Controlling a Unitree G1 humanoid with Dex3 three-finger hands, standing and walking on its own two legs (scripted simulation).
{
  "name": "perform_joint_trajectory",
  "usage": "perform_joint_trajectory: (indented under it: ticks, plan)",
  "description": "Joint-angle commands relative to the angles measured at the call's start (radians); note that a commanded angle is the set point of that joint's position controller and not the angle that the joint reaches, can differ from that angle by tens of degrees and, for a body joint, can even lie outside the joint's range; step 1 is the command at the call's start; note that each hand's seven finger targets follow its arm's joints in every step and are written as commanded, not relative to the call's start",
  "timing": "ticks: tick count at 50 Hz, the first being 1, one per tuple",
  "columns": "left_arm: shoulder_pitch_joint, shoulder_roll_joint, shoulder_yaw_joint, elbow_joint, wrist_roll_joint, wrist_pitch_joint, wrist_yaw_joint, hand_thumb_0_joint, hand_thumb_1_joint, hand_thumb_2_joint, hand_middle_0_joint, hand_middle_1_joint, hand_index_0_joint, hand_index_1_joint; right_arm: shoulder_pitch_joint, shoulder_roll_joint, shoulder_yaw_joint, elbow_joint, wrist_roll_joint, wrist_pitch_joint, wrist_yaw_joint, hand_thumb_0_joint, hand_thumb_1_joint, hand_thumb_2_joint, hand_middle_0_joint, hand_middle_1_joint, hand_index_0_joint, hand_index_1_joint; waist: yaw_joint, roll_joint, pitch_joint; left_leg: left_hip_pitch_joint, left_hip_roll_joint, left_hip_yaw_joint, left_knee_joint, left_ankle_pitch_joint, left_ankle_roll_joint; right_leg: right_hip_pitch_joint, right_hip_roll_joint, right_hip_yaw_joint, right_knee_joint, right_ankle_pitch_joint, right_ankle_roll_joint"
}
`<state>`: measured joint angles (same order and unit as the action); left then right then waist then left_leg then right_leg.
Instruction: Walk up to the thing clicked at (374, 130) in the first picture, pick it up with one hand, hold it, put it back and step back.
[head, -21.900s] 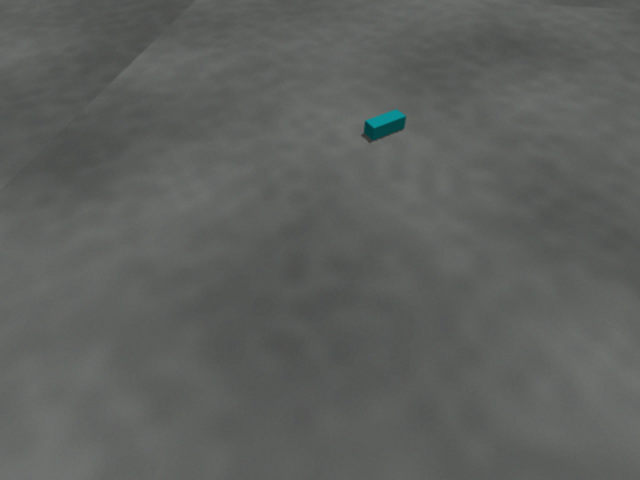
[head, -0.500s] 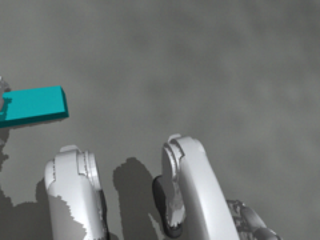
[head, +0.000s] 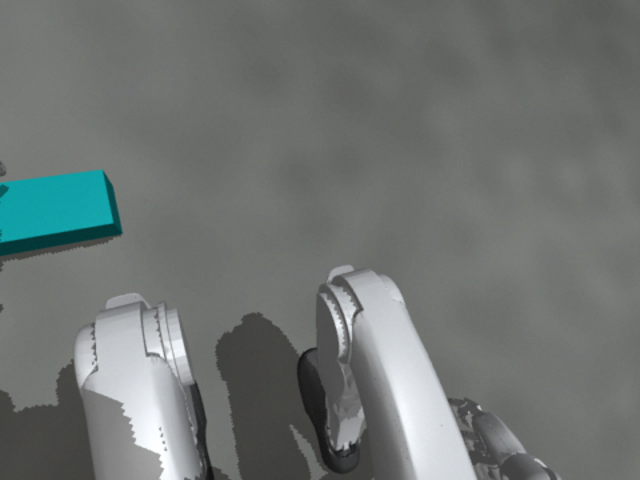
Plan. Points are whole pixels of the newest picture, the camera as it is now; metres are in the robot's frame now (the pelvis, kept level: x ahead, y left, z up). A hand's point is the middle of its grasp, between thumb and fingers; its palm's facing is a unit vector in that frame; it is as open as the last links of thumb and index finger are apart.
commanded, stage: rise first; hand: left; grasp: from above
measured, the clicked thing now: (33, 215) +0.45 +0.34 -0.28
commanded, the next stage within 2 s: approach in 0.76 s
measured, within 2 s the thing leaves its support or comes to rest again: neither
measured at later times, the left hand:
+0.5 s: hand out of the picture +0.40 +0.37 -0.18, palm faces -0.44 -0.11 -0.89, open 14.0 cm
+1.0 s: hand out of the picture +0.41 +0.37 -0.18, palm faces -0.45 -0.09 -0.89, open 14.1 cm
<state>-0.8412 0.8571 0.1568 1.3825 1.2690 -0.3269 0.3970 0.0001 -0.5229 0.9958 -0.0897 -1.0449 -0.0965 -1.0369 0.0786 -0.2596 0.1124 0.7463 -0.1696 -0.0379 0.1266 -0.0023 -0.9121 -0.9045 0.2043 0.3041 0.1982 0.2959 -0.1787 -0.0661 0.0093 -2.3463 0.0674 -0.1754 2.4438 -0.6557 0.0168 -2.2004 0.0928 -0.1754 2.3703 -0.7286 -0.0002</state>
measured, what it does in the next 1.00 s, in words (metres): stands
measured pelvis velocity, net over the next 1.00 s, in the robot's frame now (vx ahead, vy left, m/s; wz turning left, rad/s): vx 0.00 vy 0.00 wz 0.00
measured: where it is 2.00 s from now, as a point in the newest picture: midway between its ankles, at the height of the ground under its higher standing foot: (264, 443)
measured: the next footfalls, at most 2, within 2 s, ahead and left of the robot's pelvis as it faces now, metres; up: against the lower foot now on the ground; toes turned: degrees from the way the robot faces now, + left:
none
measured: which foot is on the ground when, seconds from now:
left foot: down 0.00-1.00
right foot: down 0.00-1.00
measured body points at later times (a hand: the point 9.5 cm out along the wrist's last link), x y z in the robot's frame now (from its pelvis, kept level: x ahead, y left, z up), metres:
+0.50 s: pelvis +0.00 +0.00 +0.00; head +0.23 +0.11 +0.37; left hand +0.42 +0.37 -0.12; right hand +0.10 -0.26 -0.10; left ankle +0.08 +0.13 -0.29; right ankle +0.09 -0.10 -0.29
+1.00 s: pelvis +0.00 +0.00 +0.00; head +0.23 +0.10 +0.37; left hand +0.43 +0.37 -0.13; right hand +0.09 -0.26 -0.11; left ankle +0.08 +0.13 -0.29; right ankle +0.09 -0.10 -0.29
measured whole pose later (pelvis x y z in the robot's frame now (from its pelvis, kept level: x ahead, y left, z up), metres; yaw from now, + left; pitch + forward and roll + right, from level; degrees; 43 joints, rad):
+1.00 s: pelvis +0.00 +0.00 +0.00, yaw +0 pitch +30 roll -10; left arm -0.88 0.88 0.11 1.41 1.27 -0.32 0.38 0.00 -0.54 1.01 -0.09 -1.03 -0.09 -1.03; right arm 0.09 -0.26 0.14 0.74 -0.17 -0.05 0.12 0.00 -0.91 -0.90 0.20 0.30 0.20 0.30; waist -0.19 -0.07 0.01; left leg -2.36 0.06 -0.18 2.45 -0.65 0.01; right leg -2.21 0.09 -0.18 2.38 -0.72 0.00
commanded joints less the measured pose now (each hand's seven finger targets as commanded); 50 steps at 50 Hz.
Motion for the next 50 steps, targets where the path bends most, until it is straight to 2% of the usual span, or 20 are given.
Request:
perform_joint_trajectory:
  ticks: [1,6,8,11,13,15,19,20,24,27,31,37,41,42,43,44,46,47,49,50]
  plan:
    - [-0.235,0.298,0.047,-0.112,-0.029,0.011,0.04,0.0,-0.533,0.988,-0.07,-1.048,-0.08,-1.038,0.176,-0.26,-0.077,-0.012,0.005,-0.003,-0.013,0.0,-0.905,-0.902,0.2,0.3,0.2,0.3,0.015,0.35,-0.671,0.555,-0.011,0.067,-0.228,0.161,0.01,0.249,0.028,-0.022,-0.256,0.243,-0.031]
    - [-0.246,0.313,0.045,-0.121,-0.02,0.007,0.032,0.0,-0.539,0.993,-0.073,-1.041,-0.079,-1.034,0.18,-0.263,-0.069,-0.016,-0.001,-0.002,-0.013,0.0,-0.904,-0.901,0.2,0.3,0.2,0.3,0.008,0.358,-0.67,0.547,-0.013,0.066,-0.228,0.153,0.009,0.259,0.031,-0.029,-0.256,0.241,-0.031]
    - [-0.262,0.297,0.031,-0.129,-0.027,0.007,0.029,0.0,-0.538,0.994,-0.072,-1.045,-0.078,-1.038,0.174,-0.263,-0.071,-0.015,0.003,-0.002,-0.015,0.0,-0.904,-0.901,0.2,0.3,0.2,0.3,0.003,0.35,-0.664,0.542,-0.012,0.066,-0.224,0.147,0.01,0.249,0.031,-0.026,-0.258,0.237,-0.03]
    - [-0.267,0.318,0.039,-0.125,-0.031,0.004,0.028,0.0,-0.535,0.989,-0.07,-1.049,-0.08,-1.039,0.167,-0.264,-0.068,-0.017,0.005,-0.004,-0.017,0.0,-0.904,-0.901,0.2,0.3,0.2,0.3,0.007,0.361,-0.638,0.528,-0.011,0.061,-0.236,0.106,0.007,0.227,0.028,-0.028,-0.259,0.199,-0.033]
    - [-0.255,0.313,0.033,-0.111,-0.02,0.004,0.025,0.0,-0.541,0.995,-0.076,-1.046,-0.081,-1.041,0.18,-0.265,-0.066,-0.018,0.003,-0.003,-0.017,0.0,-0.905,-0.902,0.2,0.3,0.2,0.3,-0.003,0.35,-0.646,0.532,-0.012,0.062,-0.226,0.132,0.008,0.245,0.03,-0.03,-0.254,0.224,-0.031]
    - [-0.239,0.297,0.033,-0.109,-0.028,0.005,0.027,0.0,-0.536,0.994,-0.069,-1.044,-0.077,-1.035,0.172,-0.263,-0.066,-0.014,0.004,-0.004,-0.017,0.0,-0.903,-0.901,0.2,0.3,0.2,0.3,0.011,0.354,-0.642,0.545,-0.012,0.058,-0.237,0.127,0.006,0.226,0.029,-0.032,-0.252,0.214,-0.033]
    - [-0.273,0.306,0.026,-0.14,-0.021,0.003,0.023,0.0,-0.535,0.995,-0.077,-1.037,-0.081,-1.032,0.186,-0.268,-0.067,-0.014,0.003,-0.007,-0.016,0.0,-0.903,-0.901,0.2,0.3,0.2,0.3,-0.01,0.368,-0.664,0.565,-0.01,0.059,-0.226,0.167,0.007,0.243,0.027,-0.032,-0.249,0.255,-0.029]
    - [-0.268,0.308,0.027,-0.145,-0.026,0.005,0.022,0.0,-0.536,0.993,-0.076,-1.042,-0.082,-1.036,0.185,-0.266,-0.068,-0.017,0.007,-0.007,-0.015,0.0,-0.904,-0.901,0.2,0.3,0.2,0.3,0.002,0.374,-0.666,0.571,-0.01,0.055,-0.234,0.158,0.006,0.233,0.028,-0.033,-0.25,0.245,-0.032]
    - [-0.238,0.292,0.016,-0.119,-0.027,0.013,0.017,0.0,-0.54,0.994,-0.075,-1.042,-0.081,-1.036,0.172,-0.264,-0.068,-0.019,0.011,-0.006,-0.015,0.0,-0.905,-0.901,0.2,0.3,0.2,0.3,0.008,0.368,-0.64,0.566,-0.009,0.052,-0.241,0.137,0.005,0.208,0.027,-0.035,-0.246,0.225,-0.034]
    - [-0.266,0.315,0.035,-0.156,-0.026,0.01,0.015,0.0,-0.54,0.995,-0.076,-1.038,-0.081,-1.033,0.176,-0.266,-0.069,-0.022,0.009,-0.004,-0.015,0.0,-0.903,-0.9,0.2,0.3,0.2,0.3,0.013,0.39,-0.667,0.577,-0.011,0.057,-0.243,0.147,0.002,0.227,0.026,-0.033,-0.245,0.232,-0.033]
    - [-0.273,0.279,0.001,-0.133,-0.03,0.008,0.009,0.0,-0.544,0.999,-0.07,-1.048,-0.076,-1.042,0.171,-0.263,-0.065,-0.023,0.011,-0.002,-0.015,0.0,-0.903,-0.9,0.2,0.3,0.2,0.3,-0.009,0.363,-0.643,0.555,-0.012,0.055,-0.237,0.13,0.007,0.21,0.028,-0.034,-0.252,0.222,-0.032]
    - [-0.273,0.308,0.016,-0.117,-0.026,0.0,0.016,0.0,-0.542,1.0,-0.077,-1.038,-0.081,-1.033,0.173,-0.265,-0.058,-0.02,0.011,-0.003,-0.019,0.0,-0.903,-0.9,0.2,0.3,0.2,0.3,0.001,0.341,-0.639,0.529,-0.017,0.064,-0.231,0.121,0.008,0.236,0.029,-0.028,-0.259,0.212,-0.032]
    - [-0.293,0.307,0.022,-0.114,-0.022,-0.006,0.024,0.0,-0.559,1.016,-0.076,-1.028,-0.072,-1.032,0.177,-0.267,-0.057,-0.018,0.003,-0.01,-0.017,0.0,-0.902,-0.9,0.2,0.3,0.2,0.3,-0.014,0.365,-0.639,0.558,-0.014,0.053,-0.234,0.135,0.003,0.219,0.024,-0.037,-0.244,0.22,-0.032]
    - [-0.289,0.305,0.008,-0.104,-0.02,-0.001,0.023,0.0,-0.557,1.017,-0.078,-1.033,-0.073,-1.038,0.172,-0.266,-0.055,-0.021,0.006,-0.012,-0.017,0.0,-0.903,-0.9,0.2,0.3,0.2,0.3,-0.009,0.359,-0.629,0.551,-0.012,0.056,-0.232,0.129,0.005,0.211,0.027,-0.034,-0.25,0.218,-0.033]
    - [-0.299,0.316,0.029,-0.123,-0.026,-0.005,0.027,0.0,-0.603,1.077,-0.098,-0.997,-0.057,-1.039,0.171,-0.271,-0.055,-0.023,0.001,-0.012,-0.017,0.0,-0.902,-0.898,0.2,0.3,0.2,0.3,-0.011,0.368,-0.649,0.554,-0.014,0.058,-0.229,0.134,0.005,0.226,0.026,-0.037,-0.25,0.222,-0.03]
    - [-0.3,0.329,0.032,-0.115,-0.02,-0.005,0.031,0.0,-0.567,1.028,-0.063,-1.012,-0.052,-1.022,0.176,-0.27,-0.052,-0.023,0.002,-0.013,-0.018,0.0,-0.893,-0.891,0.2,0.3,0.2,0.3,-0.007,0.374,-0.65,0.55,-0.014,0.057,-0.232,0.127,0.003,0.224,0.025,-0.037,-0.247,0.215,-0.033]
    - [-0.311,0.305,0.012,-0.123,-0.02,-0.003,0.031,0.0,-0.552,1.006,-0.057,-1.025,-0.059,-1.023,0.177,-0.267,-0.055,-0.018,0.0,-0.014,-0.017,0.0,-0.893,-0.89,0.2,0.3,0.2,0.3,-0.014,0.377,-0.654,0.553,-0.012,0.061,-0.225,0.135,0.004,0.225,0.026,-0.034,-0.252,0.224,-0.032]
    - [-0.316,0.265,-0.022,-0.098,-0.017,0.003,0.027,0.0,-0.545,1.005,-0.059,-1.033,-0.062,-1.028,0.183,-0.262,-0.053,-0.019,-0.001,-0.017,-0.016,0.0,-0.893,-0.89,0.2,0.3,0.2,0.3,-0.038,0.36,-0.634,0.541,-0.011,0.059,-0.221,0.131,0.007,0.217,0.028,-0.034,-0.257,0.228,-0.03]
    - [-0.365,0.243,-0.042,-0.138,-0.026,0.005,0.029,0.0,-0.546,1.006,-0.06,-1.032,-0.064,-1.027,0.202,-0.265,-0.056,-0.012,-0.001,-0.021,-0.016,0.0,-0.893,-0.89,0.2,0.3,0.2,0.3,-0.054,0.382,-0.655,0.553,-0.012,0.059,-0.223,0.135,0.004,0.231,0.028,-0.033,-0.262,0.237,-0.029]
    - [-0.378,0.239,-0.045,-0.157,-0.025,0.008,0.032,0.0,-0.546,1.005,-0.06,-1.033,-0.064,-1.028,0.204,-0.268,-0.059,-0.01,-0.002,-0.023,-0.016,0.0,-0.893,-0.89,0.2,0.3,0.2,0.3,-0.049,0.387,-0.681,0.579,-0.01,0.056,-0.222,0.153,0.003,0.227,0.028,-0.037,-0.257,0.251,-0.029]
